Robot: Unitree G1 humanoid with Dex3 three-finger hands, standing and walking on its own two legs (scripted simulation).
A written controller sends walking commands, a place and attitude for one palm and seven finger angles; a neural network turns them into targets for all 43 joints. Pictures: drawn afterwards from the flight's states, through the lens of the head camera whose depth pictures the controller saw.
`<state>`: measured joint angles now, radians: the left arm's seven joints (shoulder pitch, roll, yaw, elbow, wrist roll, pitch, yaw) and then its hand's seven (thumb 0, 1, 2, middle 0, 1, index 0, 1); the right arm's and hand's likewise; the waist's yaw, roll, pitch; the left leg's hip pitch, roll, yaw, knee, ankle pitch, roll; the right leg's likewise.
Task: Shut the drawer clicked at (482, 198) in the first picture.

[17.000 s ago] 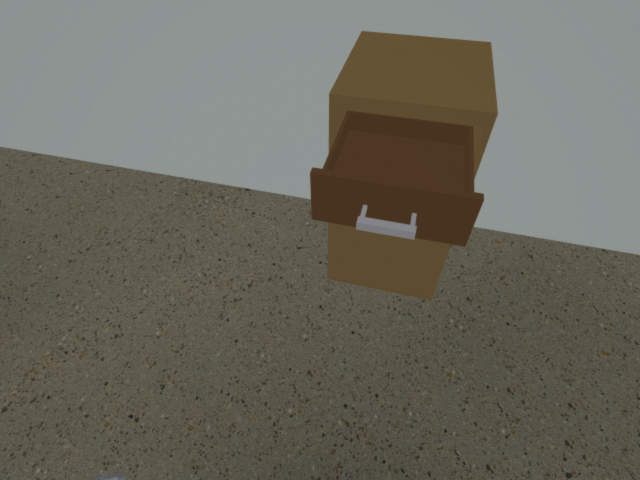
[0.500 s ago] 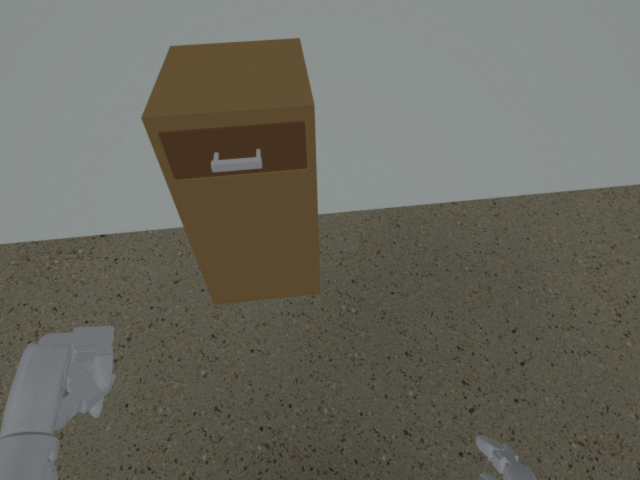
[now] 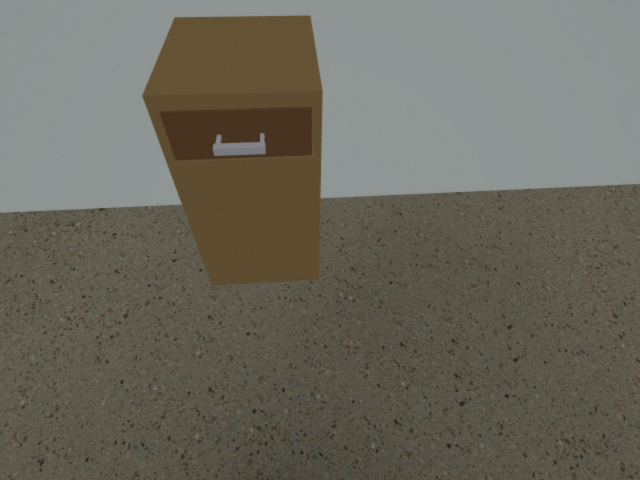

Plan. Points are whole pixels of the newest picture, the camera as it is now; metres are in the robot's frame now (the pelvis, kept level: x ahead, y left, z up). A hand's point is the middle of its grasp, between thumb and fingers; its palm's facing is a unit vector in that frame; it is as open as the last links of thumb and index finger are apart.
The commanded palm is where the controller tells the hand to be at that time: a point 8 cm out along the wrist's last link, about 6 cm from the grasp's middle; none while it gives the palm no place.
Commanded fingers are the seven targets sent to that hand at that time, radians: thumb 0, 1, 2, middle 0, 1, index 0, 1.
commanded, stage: let the arm hang, fingers relaxed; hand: left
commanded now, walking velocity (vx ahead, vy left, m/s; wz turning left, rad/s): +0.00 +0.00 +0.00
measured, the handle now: (240, 143) +0.85 +0.25 -0.11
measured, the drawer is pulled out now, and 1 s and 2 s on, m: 0.00 0.00 0.00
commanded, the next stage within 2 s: look to check the result in 0.52 s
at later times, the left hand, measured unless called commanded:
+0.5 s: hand out of the picture -0.01 +0.14 -0.18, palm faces +0.05 -0.99 -0.16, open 7.3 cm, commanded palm none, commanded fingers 0.00 0.90 0.90 -0.20 -0.30 -0.20 -0.30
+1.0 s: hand out of the picture -0.03 +0.13 -0.18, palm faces +0.05 -0.99 -0.16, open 7.4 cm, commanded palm none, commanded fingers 0.00 0.90 0.90 -0.20 -0.30 -0.20 -0.30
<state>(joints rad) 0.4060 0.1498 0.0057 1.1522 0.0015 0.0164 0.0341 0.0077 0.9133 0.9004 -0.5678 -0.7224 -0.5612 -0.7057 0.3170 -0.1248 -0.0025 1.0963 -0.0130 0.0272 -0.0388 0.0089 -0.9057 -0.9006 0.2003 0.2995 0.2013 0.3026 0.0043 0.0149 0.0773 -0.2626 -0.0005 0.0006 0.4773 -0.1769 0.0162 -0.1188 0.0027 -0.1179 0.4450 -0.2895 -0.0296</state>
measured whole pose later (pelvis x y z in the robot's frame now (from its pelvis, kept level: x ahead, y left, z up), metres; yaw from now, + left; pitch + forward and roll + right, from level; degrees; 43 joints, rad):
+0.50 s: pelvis +0.00 -0.01 +0.00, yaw -1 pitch -3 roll +0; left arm 0.32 0.09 0.02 1.14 0.00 -0.01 0.05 0.00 0.92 0.90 -0.20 -0.30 -0.20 -0.30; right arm 0.35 -0.07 -0.01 1.15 -0.02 0.01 -0.04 0.01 -0.91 -0.90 0.20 0.30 0.20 0.30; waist -0.02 0.01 0.04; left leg -0.25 0.01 0.01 0.47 -0.17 0.01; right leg -0.12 0.01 -0.11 0.47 -0.30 -0.04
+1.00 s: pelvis +0.01 -0.01 +0.00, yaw -1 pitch -3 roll +0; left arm 0.35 0.09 0.01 1.16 0.00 -0.01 0.05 0.00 0.91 0.90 -0.20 -0.30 -0.20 -0.29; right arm 0.32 -0.09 -0.01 1.14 -0.02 0.01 -0.05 0.00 -0.91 -0.90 0.20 0.30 0.20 0.30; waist -0.01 0.01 0.06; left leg -0.24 0.02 0.01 0.46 -0.18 0.00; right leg -0.10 0.02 -0.10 0.45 -0.30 -0.05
